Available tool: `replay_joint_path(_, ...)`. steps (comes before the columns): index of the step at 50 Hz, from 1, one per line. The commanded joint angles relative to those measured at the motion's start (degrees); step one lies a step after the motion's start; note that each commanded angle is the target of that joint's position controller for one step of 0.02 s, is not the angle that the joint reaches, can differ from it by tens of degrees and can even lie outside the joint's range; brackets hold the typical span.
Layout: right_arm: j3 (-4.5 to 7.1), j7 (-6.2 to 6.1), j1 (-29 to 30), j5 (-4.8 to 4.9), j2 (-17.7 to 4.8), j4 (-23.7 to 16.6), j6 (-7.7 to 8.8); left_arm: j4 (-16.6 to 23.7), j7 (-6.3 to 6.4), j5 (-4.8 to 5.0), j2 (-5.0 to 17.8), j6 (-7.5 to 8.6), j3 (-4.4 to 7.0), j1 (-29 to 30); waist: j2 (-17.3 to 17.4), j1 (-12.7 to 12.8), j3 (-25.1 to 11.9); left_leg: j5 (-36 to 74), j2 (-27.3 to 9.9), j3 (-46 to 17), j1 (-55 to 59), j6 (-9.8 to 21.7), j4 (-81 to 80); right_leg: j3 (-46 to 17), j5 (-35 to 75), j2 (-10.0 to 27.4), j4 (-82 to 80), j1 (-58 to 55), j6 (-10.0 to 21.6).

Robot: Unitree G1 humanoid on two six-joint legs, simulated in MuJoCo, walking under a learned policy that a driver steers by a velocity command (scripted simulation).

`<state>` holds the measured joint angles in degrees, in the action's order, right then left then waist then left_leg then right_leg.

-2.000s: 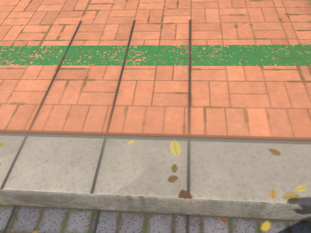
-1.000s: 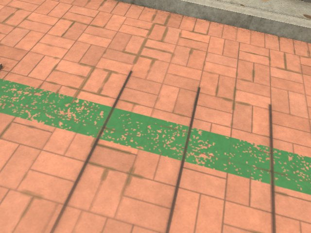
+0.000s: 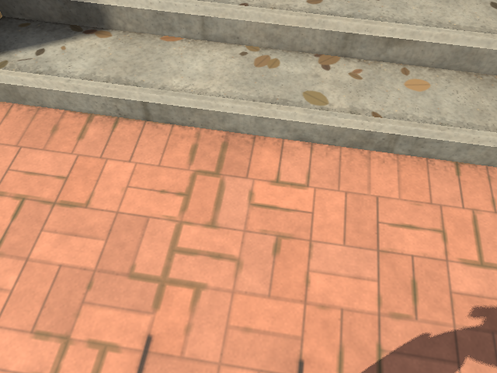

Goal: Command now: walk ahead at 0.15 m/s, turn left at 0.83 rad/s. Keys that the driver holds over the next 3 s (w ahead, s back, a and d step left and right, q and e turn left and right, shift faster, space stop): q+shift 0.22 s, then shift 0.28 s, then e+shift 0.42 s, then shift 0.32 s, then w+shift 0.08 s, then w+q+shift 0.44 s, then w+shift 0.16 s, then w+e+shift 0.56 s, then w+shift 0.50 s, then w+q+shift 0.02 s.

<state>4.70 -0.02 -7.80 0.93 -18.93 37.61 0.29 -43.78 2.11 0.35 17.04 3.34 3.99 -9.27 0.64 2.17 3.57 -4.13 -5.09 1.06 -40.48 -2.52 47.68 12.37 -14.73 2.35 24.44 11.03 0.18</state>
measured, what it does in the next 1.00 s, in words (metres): walks ahead: left foot, then right foot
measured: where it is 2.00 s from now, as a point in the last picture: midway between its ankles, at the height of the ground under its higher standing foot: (254, 356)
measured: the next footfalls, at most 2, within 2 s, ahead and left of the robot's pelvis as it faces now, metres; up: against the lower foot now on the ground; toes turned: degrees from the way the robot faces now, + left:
left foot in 0.10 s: +0.21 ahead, +0.12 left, +0.00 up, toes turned +7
right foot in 0.56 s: +0.24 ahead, -0.10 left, +0.00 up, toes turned +23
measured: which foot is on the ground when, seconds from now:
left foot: up 0.00-0.08, down 0.10-0.62, up 0.64-0.92, down 0.94-1.00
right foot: down 0.00-0.08, up 0.10-0.54, down 0.56-0.94, up 0.96-1.00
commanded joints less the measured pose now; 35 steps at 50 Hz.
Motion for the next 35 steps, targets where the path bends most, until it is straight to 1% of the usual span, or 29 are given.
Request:
replay_joint_path(1, 0.84, 2.03, -8.7, -0.27, -2.0, -1.3, -1.27, 4.5, 0.08, 1.67, 6.3, 0.64, 1.70, 8.5, -5.8, -5.4, -7.4, 3.8, 0.7, 1.7, 17.0, 3.1, -5.9, -2.0, 27.1, 14.1, -1.6, 2.9, 7.4)
replay_joint_path(2, 1.59, 2.24, -8.4, -0.44, -3.4, -2.0, -1.43, 4.2, -0.06, 2.13, 7.1, 0.37, 2.15, 8.4, -5.5, -5.9, -7.0, 1.4, 1.9, 3.2, 18.2, 4.6, -7.6, -1.6, 28.7, 14.5, 1.6, 2.0, 6.2)
replay_joint_path(3, 2.49, 2.08, -10.0, -0.70, -4.7, -2.0, -1.41, 4.0, -0.20, 2.69, 7.4, 0.11, 2.43, 8.3, -4.4, -7.2, -7.3, 0.8, 4.1, 4.9, 21.6, 6.4, -10.8, -0.3, 30.8, 13.6, 6.9, 1.5, 4.5)
replay_joint_path(4, 3.87, 1.47, -14.9, -1.03, -7.0, -0.8, -1.17, 3.8, -0.45, 2.67, 6.6, -0.18, 2.36, 7.0, -1.3, -9.1, -8.8, 1.6, 6.9, 5.2, 28.1, 8.8, -14.2, 0.5, 29.4, 11.2, 16.4, 2.8, 2.5)
replay_joint_path(5, 5.59, 0.37, -16.9, -1.03, -12.8, -1.2, -0.79, 4.6, -0.86, 0.66, 5.2, -0.62, 2.01, 4.1, 12.6, -8.8, -6.0, 32.5, 1.0, -7.7, 34.0, 12.5, -19.4, 1.4, 4.3, 5.2, 33.6, 12.7, -1.8)
replay_joint_path(6, 5.00, 0.18, -12.4, -2.78, -16.4, -4.9, -0.24, 6.2, -1.41, -1.68, 2.2, -0.91, 0.96, -0.5, 22.0, -2.0, -12.1, 44.6, -10.6, -33.7, 43.6, 24.1, -19.9, -6.2, -27.5, -5.5, 53.5, 28.1, -5.4)
replay_joint_path(7, 4.76, 1.49, -11.2, -3.14, -15.4, -7.6, 0.68, 6.3, -1.69, -0.47, 5.5, -1.13, 1.14, -1.2, 14.1, -4.3, -23.6, 26.1, -14.0, -42.8, 46.5, 27.4, -26.3, -18.6, -24.5, -5.6, 58.5, 29.8, -4.3)
replay_joint_path(8, 4.40, 1.76, -8.8, -2.11, -13.5, -8.1, 1.19, 7.0, -1.59, 0.65, 6.8, -1.19, 1.45, 2.6, 8.6, -4.4, -20.6, 10.3, -12.3, -40.3, 43.8, 24.6, -28.3, -19.8, -19.1, -4.4, 57.2, 31.7, -2.7)
replay_joint_path(9, 3.80, 1.18, -6.5, -0.37, -10.9, -8.2, 0.94, 6.8, -0.98, -0.07, 6.1, -1.37, 1.41, 4.7, 3.2, -3.4, -15.7, 0.5, -9.1, -36.2, 38.5, 20.5, -28.5, -20.2, -14.2, -2.8, 52.7, 32.2, -1.9)
replay_joint_path(10, 3.09, 0.27, -3.7, 0.46, -8.7, -9.0, 0.24, 6.6, -0.28, -0.77, 5.9, -1.75, 1.46, 6.1, 1.7, -2.3, -12.8, -3.5, -6.7, -32.7, 32.3, 17.8, -29.0, -20.6, -10.9, -1.8, 47.6, 30.3, -1.5)
replay_joint_path(11, 2.82, -0.62, -1.7, 0.05, -7.9, -10.0, -0.42, 6.7, -0.21, -0.88, 6.1, -2.16, 1.63, 6.5, 2.9, -1.0, -12.0, -4.2, -4.5, -29.9, 27.5, 16.0, -29.4, -20.5, -8.9, -1.9, 43.2, 26.4, -1.3)
replay_joint_path(12, 2.69, -1.28, -0.6, -0.77, -7.4, -10.8, -0.87, 6.0, -0.35, -0.83, 5.6, -2.44, 1.64, 6.0, 3.6, -0.6, -12.3, -1.6, -3.4, -27.5, 26.0, 15.1, -29.0, -19.3, -7.3, -2.5, 40.7, 24.1, -1.6)
replay_joint_path(13, 2.58, -1.81, -0.9, -1.29, -6.9, -11.0, -1.10, 5.2, -0.45, -0.69, 4.6, -2.57, 1.41, 5.3, 3.5, -0.8, -13.3, 2.5, -2.9, -25.6, 26.1, 14.9, -28.2, -18.5, -6.6, -3.0, 37.9, 22.7, -2.1)
replay_joint_path(15, 2.53, -2.57, -3.0, -1.38, -6.6, -10.4, -1.31, 4.4, -0.40, -0.49, 2.9, -2.71, 0.79, 5.1, 2.9, -1.8, -14.9, 8.2, -2.8, -24.1, 26.9, 15.0, -26.5, -18.2, -5.9, -3.1, 33.2, 20.9, -3.4)
replay_joint_path(17, 2.34, -2.96, -3.3, -1.39, -6.2, -10.2, -1.73, 4.3, -0.32, -0.28, 2.2, -3.11, 0.37, 5.2, 4.1, -2.5, -15.3, 6.5, -2.8, -24.0, 26.4, 14.8, -26.0, -18.2, -4.5, -2.6, 30.5, 19.3, -4.2)
replay_joint_path(19, 1.97, -2.86, -2.6, -1.71, -5.6, -10.4, -2.15, 4.2, -0.23, -0.12, 2.6, -3.47, 0.39, 5.3, 5.8, -3.1, -14.1, 1.1, -2.8, -24.5, 24.7, 14.7, -26.5, -17.7, -3.7, -2.2, 28.4, 17.9, -4.4)
replay_joint_path(21, 1.56, -2.44, -2.1, -1.99, -4.9, -10.5, -2.46, 4.3, -0.26, -0.14, 2.8, -3.45, 0.41, 5.5, 7.0, -3.9, -12.6, -3.5, -2.7, -25.6, 23.8, 14.7, -26.8, -17.2, -4.2, -1.9, 25.7, 16.4, -4.1)
replay_joint_path(23, 1.18, -1.95, -2.0, -2.08, -4.4, -10.3, -2.66, 4.6, -0.54, -0.17, 3.0, -3.06, 0.41, 5.4, 7.8, -4.5, -11.4, -5.0, -2.9, -26.9, 24.1, 14.7, -26.3, -16.7, -5.5, -1.8, 22.4, 14.9, -3.4)
replay_joint_path(25, 0.75, -1.54, -1.5, -1.85, -3.8, -10.1, -2.77, 4.5, -1.14, -0.16, 2.9, -2.48, 0.45, 4.2, 8.3, -4.2, -10.7, -4.5, -2.7, -27.8, 24.6, 14.4, -25.2, -15.9, -5.5, -2.1, 16.6, 11.7, -2.5)
replay_joint_path(26, -0.15, -1.41, -0.1, -1.75, -1.8, -10.0, -2.68, 3.5, -1.66, -0.34, 1.9, -2.11, 0.19, 1.4, 7.7, -2.4, -11.2, -5.6, -2.2, -25.9, 24.1, 13.0, -24.0, -15.2, -1.7, -1.3, 10.3, 7.1, -1.6)
replay_joint_path(27, -1.30, -1.14, -1.4, -1.94, 1.5, -8.7, -2.38, 2.7, -2.39, -1.06, 0.0, -1.77, -0.50, -0.3, 6.5, -1.6, -11.1, -8.7, -0.4, -22.8, 22.5, 10.4, -23.2, -15.2, 5.1, -0.7, 1.5, 1.1, -0.8)
replay_joint_path(28, -1.43, -0.93, -5.5, -2.67, 2.7, -7.1, -1.85, 3.1, -2.79, -2.26, 1.9, -1.66, -0.44, 0.7, 1.4, -4.4, -9.8, -14.2, 3.3, -18.0, 21.1, 7.1, -18.9, -21.2, 10.4, 3.5, -1.2, -0.3, 1.3)
replay_joint_path(29, -0.96, -0.69, -9.5, -3.39, 1.6, -7.1, -1.24, 4.6, -2.59, -2.55, 5.0, -1.64, -0.15, 5.1, -8.0, -9.5, -7.1, -17.9, 8.4, -11.3, 22.7, 3.8, -16.6, -27.9, 12.2, 8.0, -2.8, 5.2, 5.7)
replay_joint_path(30, -0.16, -1.06, -4.6, -3.28, -1.0, -7.9, -0.81, 5.8, -2.44, -2.27, 4.6, -1.76, -0.01, 7.4, -11.8, -7.6, -4.3, -14.7, 8.0, -8.9, 26.6, 2.0, -16.8, -32.2, 3.8, 9.1, -6.3, 13.1, 8.3)
replay_joint_path(31, 0.59, -1.43, -0.4, -2.84, -2.7, -8.4, -0.54, 6.4, -2.32, -1.35, 5.3, -1.90, 0.34, 7.3, -10.7, -5.8, -2.7, -12.1, 7.9, -7.9, 27.3, 1.8, -16.2, -32.3, -0.1, 7.5, -6.6, 14.0, 7.5)
replay_joint_path(32, 0.91, -1.80, 2.3, -2.73, -2.5, -8.7, -0.46, 6.3, -2.10, -0.36, 7.7, -2.13, 1.22, 5.5, -9.7, -4.3, -2.6, -11.2, 8.3, -6.5, 26.9, 1.8, -15.1, -33.1, -0.5, 6.9, -6.2, 13.2, 6.9)
replay_joint_path(33, 1.06, -2.01, 3.3, -2.60, -1.9, -9.1, -0.51, 6.6, -1.77, 0.38, 10.0, -2.33, 2.05, 4.1, -10.2, -3.3, -2.3, -11.6, 8.9, -5.5, 24.9, 1.7, -14.1, -34.7, 1.1, 7.1, -5.8, 11.4, 7.4)
replay_joint_path(34, 1.11, -1.98, 3.2, -2.24, -1.1, -9.2, -0.38, 6.9, -1.26, 0.76, 10.9, -2.59, 2.69, 3.1, -11.2, -2.8, -2.3, -13.0, 9.5, -5.0, 21.8, 1.5, -12.8, -36.8, 3.8, 7.5, -5.1, 8.4, 8.8)
replay_joint_path(35, 1.08, -1.91, 3.5, -1.84, -0.2, -9.2, -0.07, 7.2, -0.85, 0.89, 10.7, -2.84, 2.90, 1.9, -11.8, -2.0, -3.0, -15.6, 10.3, -4.8, 19.2, 1.3, -10.9, -38.9, 8.2, 7.9, -4.3, 5.5, 10.3)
